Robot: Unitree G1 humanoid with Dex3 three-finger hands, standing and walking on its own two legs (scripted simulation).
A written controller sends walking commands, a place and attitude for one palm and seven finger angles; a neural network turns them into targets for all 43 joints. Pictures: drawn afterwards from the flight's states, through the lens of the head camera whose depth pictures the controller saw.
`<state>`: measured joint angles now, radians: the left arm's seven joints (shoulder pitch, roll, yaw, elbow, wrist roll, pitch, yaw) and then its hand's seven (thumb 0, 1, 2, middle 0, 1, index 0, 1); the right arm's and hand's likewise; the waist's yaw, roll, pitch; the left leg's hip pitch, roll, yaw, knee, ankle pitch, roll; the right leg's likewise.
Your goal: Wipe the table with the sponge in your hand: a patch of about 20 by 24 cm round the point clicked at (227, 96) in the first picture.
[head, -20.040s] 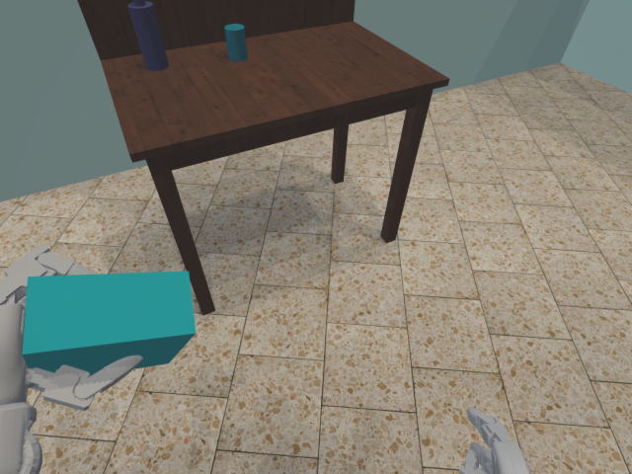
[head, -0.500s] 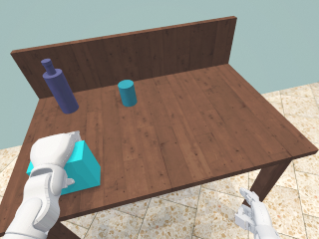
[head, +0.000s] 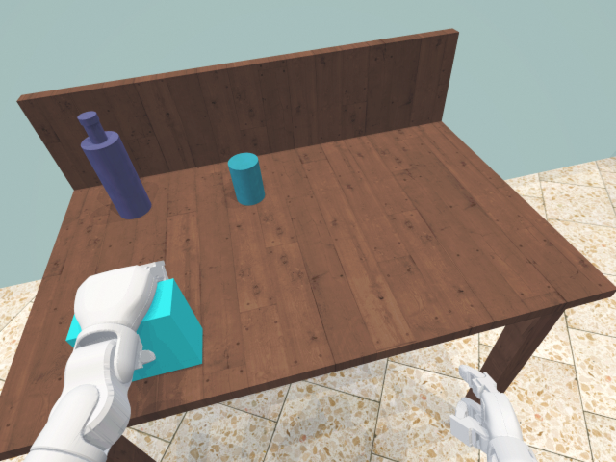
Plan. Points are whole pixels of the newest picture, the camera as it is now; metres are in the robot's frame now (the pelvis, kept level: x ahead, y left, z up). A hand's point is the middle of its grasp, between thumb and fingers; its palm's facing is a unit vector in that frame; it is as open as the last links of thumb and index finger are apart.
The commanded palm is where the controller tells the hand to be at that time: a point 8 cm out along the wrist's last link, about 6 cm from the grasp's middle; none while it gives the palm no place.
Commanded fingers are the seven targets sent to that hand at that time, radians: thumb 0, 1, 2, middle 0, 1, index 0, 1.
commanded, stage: lower the sponge onto the table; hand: left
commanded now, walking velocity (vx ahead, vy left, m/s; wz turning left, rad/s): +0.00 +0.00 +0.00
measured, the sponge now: (149, 341) +0.25 +0.28 +0.01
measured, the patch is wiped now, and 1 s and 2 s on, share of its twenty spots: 0.00 0.25 0.70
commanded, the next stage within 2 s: wipe forward along the first lane in 0.02 s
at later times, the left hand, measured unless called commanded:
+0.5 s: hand (132, 305) +0.28 +0.30 +0.06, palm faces -0.05 -0.03 -1.00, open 9.9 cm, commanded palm +0.27 +0.29 +0.10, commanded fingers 0.00 0.10 1.30 -1.20 -1.60 -1.20 -1.60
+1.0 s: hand (137, 275) +0.33 +0.32 +0.06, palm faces -0.09 +0.01 -1.00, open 9.9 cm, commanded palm +0.32 +0.31 +0.09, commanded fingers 0.00 0.10 1.30 -1.20 -1.60 -1.20 -1.60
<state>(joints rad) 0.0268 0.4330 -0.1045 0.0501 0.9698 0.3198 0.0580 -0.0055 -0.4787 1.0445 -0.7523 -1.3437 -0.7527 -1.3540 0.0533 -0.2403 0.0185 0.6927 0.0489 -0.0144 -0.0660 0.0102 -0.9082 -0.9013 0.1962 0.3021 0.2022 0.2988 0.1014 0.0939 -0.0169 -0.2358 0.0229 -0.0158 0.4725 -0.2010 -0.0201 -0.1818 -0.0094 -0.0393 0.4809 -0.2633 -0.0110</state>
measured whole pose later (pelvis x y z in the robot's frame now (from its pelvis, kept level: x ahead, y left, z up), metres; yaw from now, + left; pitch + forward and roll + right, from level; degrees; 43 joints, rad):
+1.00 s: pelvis -0.01 +0.00 -0.01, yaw +0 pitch +4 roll -1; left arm -0.35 0.52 -0.03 0.57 1.00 0.18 0.07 0.00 -0.51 1.08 -0.78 -1.33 -0.77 -1.34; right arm 0.20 -0.28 -0.02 0.72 0.08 0.04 -0.07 0.01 -0.91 -0.90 0.20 0.30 0.20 0.30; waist 0.04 0.08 -0.08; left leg -0.43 0.03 -0.03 0.58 -0.23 -0.02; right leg -0.36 0.00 -0.05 0.57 -0.29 -0.01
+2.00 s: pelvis +0.01 +0.02 -0.01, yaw -1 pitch +10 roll -2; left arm -0.67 0.61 -0.01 0.92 1.05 0.10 0.12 0.00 -0.52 1.09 -0.77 -1.34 -0.77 -1.36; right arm 0.28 -0.27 -0.04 0.75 0.08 0.08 -0.04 0.00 -0.91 -0.90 0.20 0.30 0.20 0.30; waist -0.02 0.05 -0.10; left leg -0.55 0.03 -0.02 0.62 -0.25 0.01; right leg -0.46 0.00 -0.03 0.56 -0.27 0.01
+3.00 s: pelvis +0.03 +0.01 +0.00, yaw -1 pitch +6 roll -1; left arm -0.49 0.39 -0.14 0.65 1.00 0.37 0.15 0.00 -0.49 1.08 -0.73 -1.38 -0.73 -1.40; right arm 0.18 -0.28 -0.02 0.72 0.09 0.14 -0.02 0.01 -0.91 -0.90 0.19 0.30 0.20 0.30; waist 0.00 0.07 -0.12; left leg -0.39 0.03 -0.01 0.54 -0.27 -0.01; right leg -0.31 0.00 -0.03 0.51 -0.31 0.00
